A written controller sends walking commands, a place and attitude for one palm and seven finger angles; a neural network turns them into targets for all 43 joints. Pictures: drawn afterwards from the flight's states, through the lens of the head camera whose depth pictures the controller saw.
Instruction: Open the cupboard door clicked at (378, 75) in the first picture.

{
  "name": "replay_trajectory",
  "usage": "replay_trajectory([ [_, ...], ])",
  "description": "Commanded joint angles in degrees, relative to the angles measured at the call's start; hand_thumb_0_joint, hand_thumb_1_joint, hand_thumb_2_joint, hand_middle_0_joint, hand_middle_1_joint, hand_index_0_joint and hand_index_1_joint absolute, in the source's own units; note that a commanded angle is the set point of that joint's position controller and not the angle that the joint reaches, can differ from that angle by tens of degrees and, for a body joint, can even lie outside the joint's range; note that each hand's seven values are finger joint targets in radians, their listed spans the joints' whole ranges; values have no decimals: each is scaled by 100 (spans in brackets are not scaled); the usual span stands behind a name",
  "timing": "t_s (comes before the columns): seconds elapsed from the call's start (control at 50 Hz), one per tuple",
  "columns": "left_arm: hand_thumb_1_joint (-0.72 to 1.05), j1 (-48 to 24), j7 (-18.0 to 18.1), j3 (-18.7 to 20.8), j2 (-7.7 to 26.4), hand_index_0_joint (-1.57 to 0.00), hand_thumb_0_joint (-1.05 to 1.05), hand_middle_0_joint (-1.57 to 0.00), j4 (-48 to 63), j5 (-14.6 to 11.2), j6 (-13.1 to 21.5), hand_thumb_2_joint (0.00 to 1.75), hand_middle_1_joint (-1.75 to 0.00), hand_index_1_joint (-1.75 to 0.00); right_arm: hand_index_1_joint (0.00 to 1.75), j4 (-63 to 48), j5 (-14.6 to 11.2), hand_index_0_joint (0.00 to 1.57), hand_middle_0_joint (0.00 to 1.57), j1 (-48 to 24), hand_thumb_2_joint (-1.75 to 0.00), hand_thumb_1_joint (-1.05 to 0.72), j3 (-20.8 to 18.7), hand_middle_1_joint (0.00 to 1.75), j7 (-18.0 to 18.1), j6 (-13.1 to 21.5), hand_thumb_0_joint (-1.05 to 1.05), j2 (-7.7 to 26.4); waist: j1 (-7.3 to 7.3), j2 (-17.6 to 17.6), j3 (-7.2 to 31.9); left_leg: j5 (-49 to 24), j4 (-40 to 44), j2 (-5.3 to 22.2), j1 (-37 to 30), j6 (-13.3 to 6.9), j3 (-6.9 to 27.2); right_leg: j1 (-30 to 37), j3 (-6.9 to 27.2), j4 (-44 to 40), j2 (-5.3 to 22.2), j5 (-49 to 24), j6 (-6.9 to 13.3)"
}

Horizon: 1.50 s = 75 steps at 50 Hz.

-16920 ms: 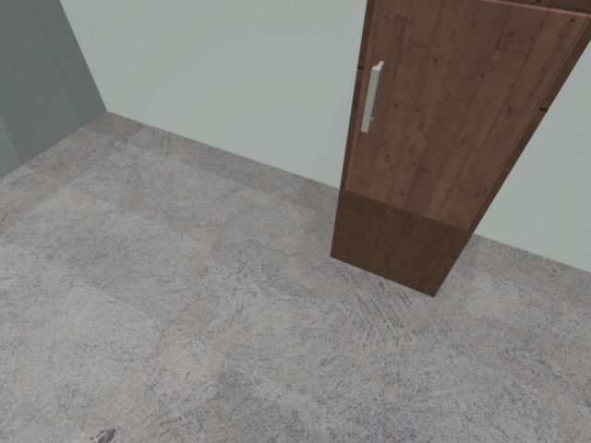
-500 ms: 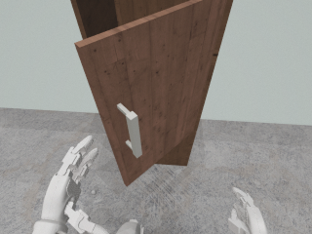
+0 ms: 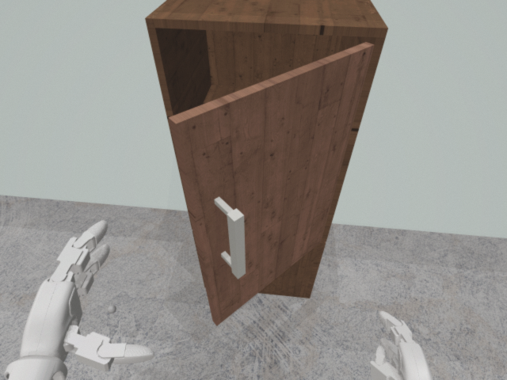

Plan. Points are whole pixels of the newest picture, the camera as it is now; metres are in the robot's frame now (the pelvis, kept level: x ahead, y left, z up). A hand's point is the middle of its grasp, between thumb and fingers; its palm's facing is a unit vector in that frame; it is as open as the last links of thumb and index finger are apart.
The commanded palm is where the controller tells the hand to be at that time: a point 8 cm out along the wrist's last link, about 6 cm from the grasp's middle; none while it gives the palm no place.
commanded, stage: draw the hand back to the body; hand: left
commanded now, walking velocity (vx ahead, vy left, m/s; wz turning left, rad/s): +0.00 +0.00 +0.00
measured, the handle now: (230, 240) +0.34 +0.08 +0.05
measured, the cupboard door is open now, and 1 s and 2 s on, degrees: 46 46 46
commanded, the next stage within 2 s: step back with the hand held close in 0.94 s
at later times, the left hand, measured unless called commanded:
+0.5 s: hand (55, 246) +0.22 +0.26 +0.18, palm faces +0.40 -0.83 -0.39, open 9.8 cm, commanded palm +0.17 +0.30 +0.20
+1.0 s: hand (64, 238) +0.22 +0.24 +0.20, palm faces +0.43 -0.81 -0.39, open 7.5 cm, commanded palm +0.17 +0.28 +0.21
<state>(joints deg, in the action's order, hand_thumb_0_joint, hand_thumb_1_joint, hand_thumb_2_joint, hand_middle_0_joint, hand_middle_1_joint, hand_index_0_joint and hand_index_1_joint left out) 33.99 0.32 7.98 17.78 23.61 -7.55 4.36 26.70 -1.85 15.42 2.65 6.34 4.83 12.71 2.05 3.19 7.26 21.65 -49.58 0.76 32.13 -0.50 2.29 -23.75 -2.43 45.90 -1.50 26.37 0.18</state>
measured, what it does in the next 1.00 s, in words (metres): stands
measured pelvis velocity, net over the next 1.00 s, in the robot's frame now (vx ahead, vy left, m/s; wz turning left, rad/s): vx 0.03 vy -0.01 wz -0.02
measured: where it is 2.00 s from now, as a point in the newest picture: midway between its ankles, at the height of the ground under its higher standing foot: outside the picture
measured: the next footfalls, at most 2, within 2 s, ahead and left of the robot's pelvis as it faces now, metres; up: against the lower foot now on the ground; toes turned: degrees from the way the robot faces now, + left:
left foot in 1.98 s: +0.00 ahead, +0.11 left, +0.00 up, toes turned +1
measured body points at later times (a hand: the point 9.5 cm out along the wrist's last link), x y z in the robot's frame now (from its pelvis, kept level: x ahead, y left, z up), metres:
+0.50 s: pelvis +0.03 +0.01 +0.04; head +0.01 +0.00 +0.49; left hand +0.19 +0.30 +0.20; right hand +0.21 -0.21 -0.04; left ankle +0.04 +0.11 -0.70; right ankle -0.03 -0.12 -0.70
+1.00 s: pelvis +0.03 -0.01 +0.04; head +0.01 -0.04 +0.49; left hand +0.19 +0.28 +0.22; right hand +0.21 -0.24 -0.05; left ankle +0.04 +0.11 -0.70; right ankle -0.03 -0.12 -0.70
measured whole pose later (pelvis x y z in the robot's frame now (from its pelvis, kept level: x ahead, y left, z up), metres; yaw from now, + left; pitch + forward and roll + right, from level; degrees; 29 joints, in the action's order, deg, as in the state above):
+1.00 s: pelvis +0.03 -0.01 +0.04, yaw -1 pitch -3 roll +0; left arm 27.5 6.5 18.9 19.5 22.5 -4.4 4.1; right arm 36.2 0.1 11.4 1.1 4.9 5.0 12.7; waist 3.8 3.4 0.0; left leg 12.8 -25.0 0.7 8.8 0.4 0.0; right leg -1.9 -0.2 22.3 -1.2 17.0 0.9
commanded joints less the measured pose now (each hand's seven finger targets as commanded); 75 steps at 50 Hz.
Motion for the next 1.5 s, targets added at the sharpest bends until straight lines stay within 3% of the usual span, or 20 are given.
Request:
replay_trajectory([
  [0.0,-5,-503,624,448,707,-17,0,-17,1368,349,157,50,-30,-30,30,-832,65,20,20,-731,-90,-90,-153,30,111,299,0,551,-42,64,-158,-297,1331,-30,-1315,-110,-8,-309,85,-1493,130,-545,104],
  [0.24,37,-678,803,952,897,-18,0,-18,1349,470,209,68,-30,-30,30,-357,139,20,20,-984,-90,-90,-150,30,-4,470,0,581,92,180,-247,-1391,2360,63,-2281,-24,31,927,-9,-2039,107,-1565,117],
  [0.26,41,-591,809,1081,977,-18,0,-18,1203,469,184,69,-30,-30,30,-316,154,20,20,-1006,-90,-90,-169,30,-8,462,0,590,130,-11,-256,-1517,2392,70,-2285,-33,0,1054,-13,-2100,104,-1686,117],
  [0.44,73,-998,779,1569,1159,-19,0,-19,1367,416,228,82,-30,-30,30,-143,169,20,20,-1063,-90,-90,-248,30,-99,406,0,596,153,284,-192,-2197,2623,83,-2713,12,-113,1445,22,-2372,95,-2195,97],
  [0.54,90,-1244,782,1885,1321,-20,0,-20,1299,358,257,90,-30,-30,30,-72,170,20,20,-1118,-90,-90,-298,30,-95,367,0,614,166,119,-216,-2223,2665,54,-2793,-22,-192,1552,31,-2491,89,-2363,81],
  [0.58,90,-1013,729,1660,1030,-20,0,-20,884,329,203,90,-30,-30,30,-44,162,20,20,-1137,-90,-90,-299,30,-111,324,0,600,142,25,-544,-2138,2693,50,-2722,-34,-229,1470,27,-2563,97,-2358,62],
  [0.68,90,-1138,705,1676,1155,-20,0,-20,1137,345,236,90,-30,-30,30,-84,177,20,20,-1180,-90,-90,-358,30,-124,286,0,632,166,-19,-208,-2257,2667,16,-2886,-84,-292,1633,77,-2591,119,-2588,39],
  [0.76,90,-1253,735,1822,1355,-20,0,-20,1228,361,270,90,-30,-30,30,-40,177,20,20,-1233,-90,-90,-344,30,-93,309,0,602,183,132,-324,-2065,2679,-12,-2883,-72,-308,1600,96,-2694,111,-2431,50],
  [0.9,90,-1159,720,1777,1234,-20,0,-20,1127,340,328,90,-30,-30,30,19,183,20,20,-1216,-90,-90,-346,30,-78,374,0,566,166,114,-445,-2093,2672,-21,-2958,-80,-363,1535,101,-2746,114,-2543,23],
  [0.98,90,-1110,673,1709,1151,-20,0,-20,908,306,313,90,-30,-30,30,21,178,20,20,-1252,-90,-90,-371,30,-81,343,0,572,164,-246,-552,-2073,2683,-16,-2932,-117,-392,1524,134,-2799,123,-2617,-19],
  [1.02,90,-1213,667,1735,1198,-20,0,-20,978,318,340,90,-30,-30,30,31,181,20,20,-1264,-90,-90,-377,30,-78,338,0,575,176,-94,-470,-2056,2686,-29,-2987,-117,-394,1540,141,-2815,121,-2551,-15],
  [1.04,90,-1672,689,1829,1407,-20,0,-20,1492,313,415,90,-30,-30,30,-13,178,20,20,-1316,-90,-90,-372,30,-73,382,0,577,183,-7,-287,-2033,2665,-50,-3071,-133,-383,1570,181,-2833,144,-2564,-19],
  [1.06,90,-2664,799,2803,2428,-20,0,-20,1632,450,720,90,-30,-30,30,-180,127,20,20,-1107,-90,-90,-292,30,-80,280,0,586,-52,200,-937,-1703,2452,-1,-2724,-176,-292,1035,552,-3183,408,-2883,-30],
  [1.08,90,-1612,707,2301,1713,-20,0,-20,931,391,708,90,-30,-30,30,10,178,20,20,-1201,-90,-90,-375,30,-77,201,0,600,-84,-365,-774,-1809,2237,24,-2669,-186,-218,1009,578,-3149,523,-3204,-32],
  [1.1,90,-981,645,2052,1417,-20,0,-20,703,419,657,90,-30,-30,30,-48,177,20,20,-1162,-90,-90,-424,30,-106,108,0,649,-88,-524,-605,-2047,2157,41,-2740,-191,-254,1072,582,-3030,552,-3609,-50],
  [1.14,90,-644,601,1913,1272,-20,0,-20,860,424,656,90,-30,-30,30,-130,164,20,20,-1121,-90,-90,-474,30,-145,-45,0,687,-121,-402,-241,-2530,2175,110,-2763,-173,-331,1271,472,-2790,565,-4007,-118],
  [1.2,90,-445,640,2065,1444,-20,0,-20,1082,419,643,90,-30,-30,30,-242,137,20,20,-1133,-90,-90,-516,30,-123,-196,0,689,-123,-277,142,-3265,2203,205,-2912,-154,-350,1378,369,-2558,505,-4291,-157],
  [1.32,90,-342,765,2329,1739,-20,0,-20,1505,404,652,90,-30,-30,30,-419,97,20,20,-1151,-90,-90,-546,30,-67,-359,0,663,-124,-151,234,-3360,2306,294,-2703,-124,-289,1340,357,-2378,404,-3869,-133],
  [1.4,90,-251,822,2344,1735,-20,0,-20,1648,406,711,90,-30,-30,30,-471,107,20,20,-1102,-90,-90,-559,30,-57,-342,0,681,-135,35,138,-2895,2461,328,-2373,-102,-205,1307,364,-2351,318,-3212,-127],
  [1.48,90,-122,864,2347,1675,-20,0,-20,1601,418,812,90,-30,-30,30,-474,109,20,20,-1064,-90,-90,-564,30,-75,-252,0,702,-157,222,-109,-1743,2777,381,-1795,-125,-43,1288,372,-2345,234,-2271,-112],
])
